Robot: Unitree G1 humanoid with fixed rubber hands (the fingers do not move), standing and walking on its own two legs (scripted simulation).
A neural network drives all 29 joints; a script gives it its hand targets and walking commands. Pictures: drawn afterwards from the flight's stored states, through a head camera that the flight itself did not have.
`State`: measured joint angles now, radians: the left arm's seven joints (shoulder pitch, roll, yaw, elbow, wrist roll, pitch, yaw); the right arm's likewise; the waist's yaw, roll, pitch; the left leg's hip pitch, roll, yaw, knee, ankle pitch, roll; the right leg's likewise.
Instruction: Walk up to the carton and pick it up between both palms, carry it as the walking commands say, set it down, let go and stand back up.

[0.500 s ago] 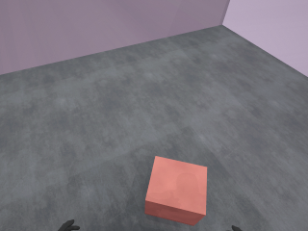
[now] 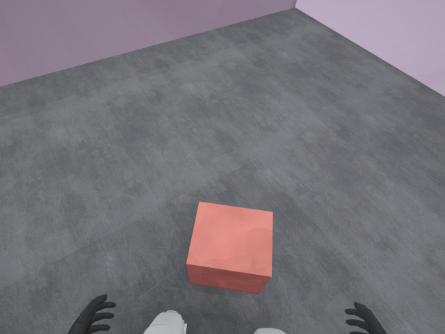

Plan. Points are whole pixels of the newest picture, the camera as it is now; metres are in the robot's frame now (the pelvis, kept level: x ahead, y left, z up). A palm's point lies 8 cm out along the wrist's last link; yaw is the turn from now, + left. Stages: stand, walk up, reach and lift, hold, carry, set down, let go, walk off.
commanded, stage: walk up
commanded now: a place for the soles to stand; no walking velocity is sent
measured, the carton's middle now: (229, 249) +0.47 -0.05 -0.62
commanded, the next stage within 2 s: none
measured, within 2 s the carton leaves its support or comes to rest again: neither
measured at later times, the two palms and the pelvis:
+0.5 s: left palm out of the picture +0.10 +0.23 -0.10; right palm out of the picture +0.05 -0.28 -0.10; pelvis -0.01 -0.01 +0.01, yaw -7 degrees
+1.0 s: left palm (92, 324) +0.14 +0.23 -0.10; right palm out of the picture +0.03 -0.28 -0.11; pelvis -0.01 +0.00 +0.00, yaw -14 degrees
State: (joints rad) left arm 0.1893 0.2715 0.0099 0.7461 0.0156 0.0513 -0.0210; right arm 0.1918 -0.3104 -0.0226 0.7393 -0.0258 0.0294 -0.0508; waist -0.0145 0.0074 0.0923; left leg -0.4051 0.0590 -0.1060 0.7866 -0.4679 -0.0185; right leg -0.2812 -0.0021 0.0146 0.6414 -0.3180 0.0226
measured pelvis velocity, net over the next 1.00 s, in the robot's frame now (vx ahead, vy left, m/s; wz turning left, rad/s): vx -0.01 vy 0.00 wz -0.24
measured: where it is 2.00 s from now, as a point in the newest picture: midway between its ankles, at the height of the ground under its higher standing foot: outside the picture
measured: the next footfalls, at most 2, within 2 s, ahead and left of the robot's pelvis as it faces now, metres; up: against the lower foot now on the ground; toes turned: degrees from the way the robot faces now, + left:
left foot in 0.10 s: +0.06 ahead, +0.11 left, +0.00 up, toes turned -7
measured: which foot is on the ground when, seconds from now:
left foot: up 0.00-0.08, down 0.10-1.00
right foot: down 0.00-1.00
